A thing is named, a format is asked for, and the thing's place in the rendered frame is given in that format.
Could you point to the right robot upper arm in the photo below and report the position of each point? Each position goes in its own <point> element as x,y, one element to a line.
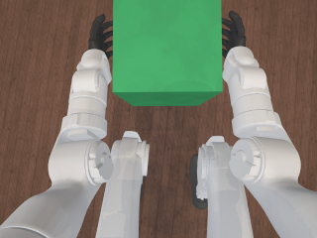
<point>269,168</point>

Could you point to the right robot hand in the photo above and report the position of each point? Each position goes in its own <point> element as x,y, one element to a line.
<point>236,36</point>

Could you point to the left robot hand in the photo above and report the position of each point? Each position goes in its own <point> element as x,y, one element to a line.
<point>97,37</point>

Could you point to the carton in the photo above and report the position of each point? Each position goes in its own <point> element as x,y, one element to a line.
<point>167,52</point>

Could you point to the right robot thigh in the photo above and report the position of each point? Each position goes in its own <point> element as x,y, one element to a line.
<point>228,211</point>

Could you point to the left robot upper arm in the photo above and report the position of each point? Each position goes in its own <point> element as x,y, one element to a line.
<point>77,169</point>

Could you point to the left robot shin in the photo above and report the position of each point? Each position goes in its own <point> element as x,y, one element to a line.
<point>116,146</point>

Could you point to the robot left forearm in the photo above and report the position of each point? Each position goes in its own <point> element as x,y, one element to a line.
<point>85,119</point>

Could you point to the robot right forearm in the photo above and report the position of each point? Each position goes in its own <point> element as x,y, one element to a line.
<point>250,97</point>

